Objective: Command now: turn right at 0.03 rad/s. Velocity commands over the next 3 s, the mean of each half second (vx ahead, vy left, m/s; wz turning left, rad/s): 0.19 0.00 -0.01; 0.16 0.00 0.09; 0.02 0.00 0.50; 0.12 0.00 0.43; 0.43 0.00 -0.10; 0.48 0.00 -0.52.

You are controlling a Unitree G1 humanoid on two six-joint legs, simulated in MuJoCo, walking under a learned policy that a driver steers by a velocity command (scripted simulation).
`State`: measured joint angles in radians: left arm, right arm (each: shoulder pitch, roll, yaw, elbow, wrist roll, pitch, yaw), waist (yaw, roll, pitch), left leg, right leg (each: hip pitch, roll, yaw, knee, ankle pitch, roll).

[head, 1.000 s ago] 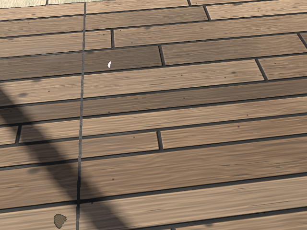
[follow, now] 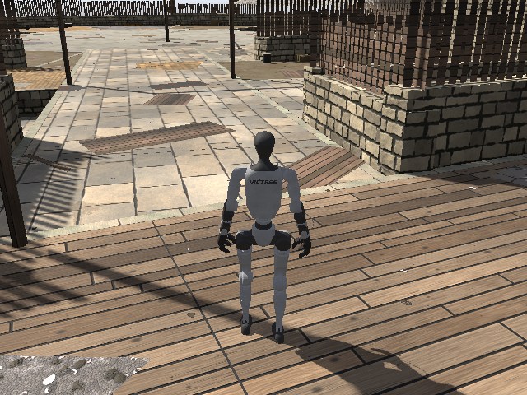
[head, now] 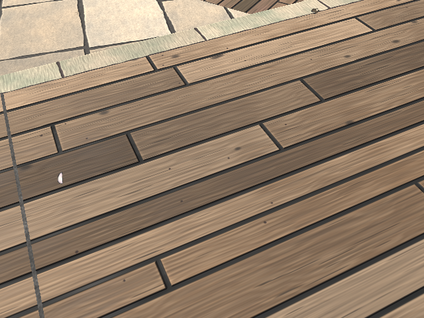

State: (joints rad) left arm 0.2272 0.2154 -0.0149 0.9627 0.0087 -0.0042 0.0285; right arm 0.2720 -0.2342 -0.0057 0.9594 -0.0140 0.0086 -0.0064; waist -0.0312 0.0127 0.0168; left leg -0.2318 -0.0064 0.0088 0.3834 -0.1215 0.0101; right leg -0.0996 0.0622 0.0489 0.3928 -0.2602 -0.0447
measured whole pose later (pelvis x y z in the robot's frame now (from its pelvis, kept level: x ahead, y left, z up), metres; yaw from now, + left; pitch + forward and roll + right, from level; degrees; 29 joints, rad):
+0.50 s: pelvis +0.11 +0.05 -0.01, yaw +0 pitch +0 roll +0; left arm 0.38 0.23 0.04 1.08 0.03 -0.05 0.00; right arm 0.30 -0.23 -0.05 1.01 -0.02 -0.07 0.01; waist 0.00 -0.03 0.02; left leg -0.20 -0.04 0.08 0.48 -0.28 0.08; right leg -0.25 0.01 0.02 0.95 -0.40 -0.09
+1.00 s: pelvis +0.26 +0.04 -0.01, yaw +5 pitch -1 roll +0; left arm 0.17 0.19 0.03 0.98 0.01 -0.03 0.05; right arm 0.27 -0.18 -0.03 1.04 -0.03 0.01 -0.02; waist -0.02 0.03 0.09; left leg -0.38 -0.01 0.00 1.12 -0.49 0.02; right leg -0.32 0.03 -0.15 0.46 -0.13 -0.11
